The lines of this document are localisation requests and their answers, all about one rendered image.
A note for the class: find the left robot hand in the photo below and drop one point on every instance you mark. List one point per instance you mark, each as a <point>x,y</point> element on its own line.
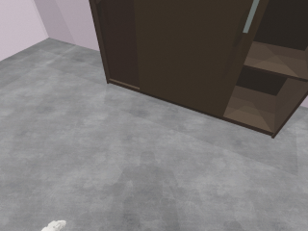
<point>55,225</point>

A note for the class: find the wardrobe door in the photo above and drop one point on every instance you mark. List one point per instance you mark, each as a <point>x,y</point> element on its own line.
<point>118,30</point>
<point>192,52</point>

